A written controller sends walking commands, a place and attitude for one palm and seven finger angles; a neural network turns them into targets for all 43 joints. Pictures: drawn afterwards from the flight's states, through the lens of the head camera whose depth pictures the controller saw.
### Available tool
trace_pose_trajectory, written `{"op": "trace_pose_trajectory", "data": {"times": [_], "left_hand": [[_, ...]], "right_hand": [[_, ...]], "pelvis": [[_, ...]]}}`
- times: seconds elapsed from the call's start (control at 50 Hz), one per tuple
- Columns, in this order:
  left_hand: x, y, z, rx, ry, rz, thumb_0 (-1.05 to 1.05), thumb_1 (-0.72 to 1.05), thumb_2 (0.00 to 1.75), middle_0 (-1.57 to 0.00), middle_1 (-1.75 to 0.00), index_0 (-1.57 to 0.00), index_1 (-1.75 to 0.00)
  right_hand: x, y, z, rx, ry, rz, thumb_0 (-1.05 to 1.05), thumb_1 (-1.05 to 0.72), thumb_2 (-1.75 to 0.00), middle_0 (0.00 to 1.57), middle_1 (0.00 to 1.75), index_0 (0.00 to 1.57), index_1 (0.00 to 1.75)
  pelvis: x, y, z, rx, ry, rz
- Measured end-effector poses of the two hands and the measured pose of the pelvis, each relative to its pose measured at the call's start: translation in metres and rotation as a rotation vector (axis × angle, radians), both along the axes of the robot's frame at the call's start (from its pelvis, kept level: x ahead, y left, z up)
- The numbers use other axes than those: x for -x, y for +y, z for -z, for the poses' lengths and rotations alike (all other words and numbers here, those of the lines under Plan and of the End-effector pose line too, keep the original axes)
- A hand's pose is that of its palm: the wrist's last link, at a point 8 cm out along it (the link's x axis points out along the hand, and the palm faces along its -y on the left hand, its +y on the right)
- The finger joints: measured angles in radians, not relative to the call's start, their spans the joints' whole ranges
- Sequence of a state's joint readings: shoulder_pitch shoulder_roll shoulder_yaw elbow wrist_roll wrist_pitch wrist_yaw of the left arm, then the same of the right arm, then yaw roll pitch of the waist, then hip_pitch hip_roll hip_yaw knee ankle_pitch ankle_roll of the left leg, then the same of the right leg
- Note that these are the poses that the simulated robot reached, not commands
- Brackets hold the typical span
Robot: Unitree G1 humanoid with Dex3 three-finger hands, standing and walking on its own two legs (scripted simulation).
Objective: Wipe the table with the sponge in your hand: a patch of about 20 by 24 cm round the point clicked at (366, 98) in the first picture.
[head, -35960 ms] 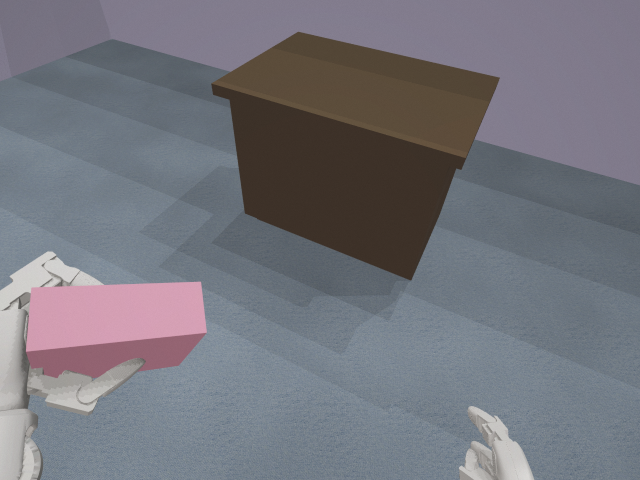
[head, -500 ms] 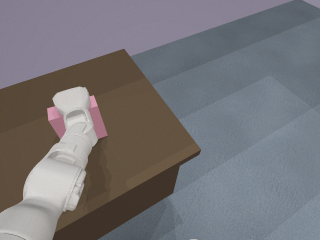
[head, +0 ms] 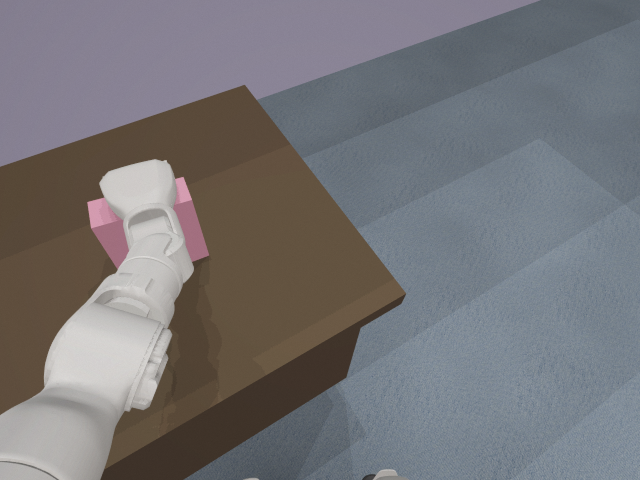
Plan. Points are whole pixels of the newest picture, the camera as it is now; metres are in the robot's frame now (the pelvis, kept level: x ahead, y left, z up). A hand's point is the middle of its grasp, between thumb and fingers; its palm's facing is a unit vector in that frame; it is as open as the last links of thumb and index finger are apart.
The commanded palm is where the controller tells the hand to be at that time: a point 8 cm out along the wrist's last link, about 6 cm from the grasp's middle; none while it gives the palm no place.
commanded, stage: wipe back along the third lane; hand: left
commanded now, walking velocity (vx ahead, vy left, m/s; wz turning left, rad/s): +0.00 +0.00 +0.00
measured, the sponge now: (159, 242) +0.45 +0.23 -0.03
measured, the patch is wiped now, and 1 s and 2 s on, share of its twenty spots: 1.00 1.00 1.00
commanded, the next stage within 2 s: none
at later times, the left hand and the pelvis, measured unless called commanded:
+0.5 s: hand (158, 235) +0.43 +0.21 +0.02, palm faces -0.05 -0.01 -1.00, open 9.6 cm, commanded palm +0.38 +0.19 +0.05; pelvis +0.03 +0.00 +0.01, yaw +1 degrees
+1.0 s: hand (170, 266) +0.38 +0.19 +0.03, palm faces -0.04 -0.03 -1.00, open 9.6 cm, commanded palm +0.33 +0.16 +0.06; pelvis +0.02 +0.00 +0.01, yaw +2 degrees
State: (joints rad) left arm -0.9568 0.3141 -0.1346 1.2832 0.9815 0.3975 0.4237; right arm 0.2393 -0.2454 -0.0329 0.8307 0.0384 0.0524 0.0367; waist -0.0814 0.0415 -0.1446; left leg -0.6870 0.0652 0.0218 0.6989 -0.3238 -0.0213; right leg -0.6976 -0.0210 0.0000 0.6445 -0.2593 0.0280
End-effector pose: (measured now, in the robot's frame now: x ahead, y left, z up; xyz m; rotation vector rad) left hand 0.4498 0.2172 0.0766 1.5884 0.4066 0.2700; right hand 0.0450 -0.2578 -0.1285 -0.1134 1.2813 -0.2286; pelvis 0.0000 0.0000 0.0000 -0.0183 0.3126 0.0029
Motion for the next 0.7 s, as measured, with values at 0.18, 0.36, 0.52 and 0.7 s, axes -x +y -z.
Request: {"op": "trace_pose_trajectory", "data": {"times": [0.18,0.36,0.52,0.7], "left_hand": [[0.014,-0.004,-0.001,0.013,-0.025,0.004,-0.01,-0.48,1.12,-0.75,-1.43,-0.76,-1.44],[0.028,-0.008,-0.002,0.034,-0.029,0.012,-0.01,-0.47,1.12,-0.74,-1.43,-0.75,-1.44],[0.04,-0.012,-0.002,0.037,-0.044,0.024,-0.01,-0.47,1.12,-0.74,-1.44,-0.75,-1.45],[0.06,-0.02,-0.004,0.048,-0.064,0.018,0.0,-0.47,1.12,-0.74,-1.44,-0.75,-1.45]], "right_hand": [[-0.019,0.002,-0.003,-0.018,-0.012,-0.017,0.01,-0.91,-0.89,0.2,0.3,0.2,0.3],[-0.074,0.01,-0.011,-0.035,-0.104,-0.072,0.01,-0.91,-0.89,0.2,0.3,0.2,0.3],[-0.124,0.021,-0.02,-0.054,-0.183,-0.13,0.01,-0.91,-0.89,0.2,0.3,0.19,0.3],[-0.162,0.036,-0.031,-0.086,-0.245,-0.182,0.01,-0.91,-0.89,0.2,0.3,0.19,0.3]], "pelvis": [[-0.009,-0.001,-0.004,0.0,-0.029,-0.004],[-0.02,0.001,-0.009,-0.003,-0.069,-0.011],[-0.028,0.001,-0.012,-0.005,-0.094,-0.018],[-0.034,0.002,-0.013,-0.006,-0.131,-0.028]]}}
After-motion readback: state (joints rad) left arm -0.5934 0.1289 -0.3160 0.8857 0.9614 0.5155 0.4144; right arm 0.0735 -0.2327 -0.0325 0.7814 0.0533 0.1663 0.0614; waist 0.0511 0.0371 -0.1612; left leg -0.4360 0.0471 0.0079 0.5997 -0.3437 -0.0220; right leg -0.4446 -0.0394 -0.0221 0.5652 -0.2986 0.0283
